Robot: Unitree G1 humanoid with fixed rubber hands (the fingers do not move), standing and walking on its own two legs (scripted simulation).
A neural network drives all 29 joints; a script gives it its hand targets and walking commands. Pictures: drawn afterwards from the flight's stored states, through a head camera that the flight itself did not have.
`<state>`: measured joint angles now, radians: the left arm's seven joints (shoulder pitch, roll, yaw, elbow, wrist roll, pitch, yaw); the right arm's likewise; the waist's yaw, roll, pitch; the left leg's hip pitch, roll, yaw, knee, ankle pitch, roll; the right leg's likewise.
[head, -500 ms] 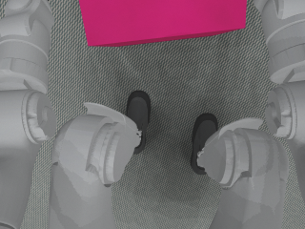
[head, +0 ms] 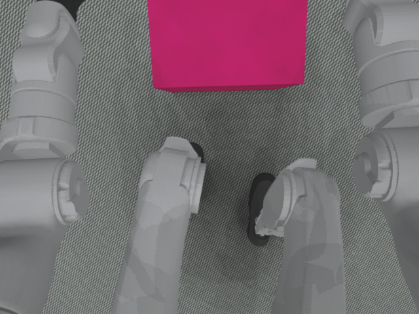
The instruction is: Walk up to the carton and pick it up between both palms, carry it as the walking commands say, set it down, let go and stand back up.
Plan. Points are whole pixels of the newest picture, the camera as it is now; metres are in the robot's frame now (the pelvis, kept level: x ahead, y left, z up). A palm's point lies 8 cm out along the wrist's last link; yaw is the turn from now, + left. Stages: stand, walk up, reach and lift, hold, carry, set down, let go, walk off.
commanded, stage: set down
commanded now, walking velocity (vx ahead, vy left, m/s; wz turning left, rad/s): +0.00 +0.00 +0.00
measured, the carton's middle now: (224, 30) +0.54 +0.08 -0.32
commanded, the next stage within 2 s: let go in 0.98 s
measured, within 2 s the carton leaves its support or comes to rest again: neither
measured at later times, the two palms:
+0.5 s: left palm out of the picture +0.50 +0.33 +0.01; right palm out of the picture +0.60 -0.07 +0.01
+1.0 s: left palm out of the picture +0.50 +0.29 +0.13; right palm out of the picture +0.61 -0.10 +0.16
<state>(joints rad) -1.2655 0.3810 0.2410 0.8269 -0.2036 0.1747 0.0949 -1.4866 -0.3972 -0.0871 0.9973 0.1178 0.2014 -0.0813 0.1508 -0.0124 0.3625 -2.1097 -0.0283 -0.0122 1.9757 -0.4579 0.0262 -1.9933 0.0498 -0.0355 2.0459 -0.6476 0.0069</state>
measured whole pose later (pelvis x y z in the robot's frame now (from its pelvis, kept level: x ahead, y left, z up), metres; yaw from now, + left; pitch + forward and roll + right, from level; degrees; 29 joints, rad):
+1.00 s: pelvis +0.03 +0.01 +0.22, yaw +1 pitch +34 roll -4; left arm -1.18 0.27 0.30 0.78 -0.02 0.34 0.11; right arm -1.33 -0.42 -0.20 1.02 0.06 0.31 0.07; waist 0.12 -0.06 0.16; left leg -1.46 -0.04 -0.06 1.12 -0.26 0.02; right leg -1.36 0.06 0.00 1.15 -0.39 0.02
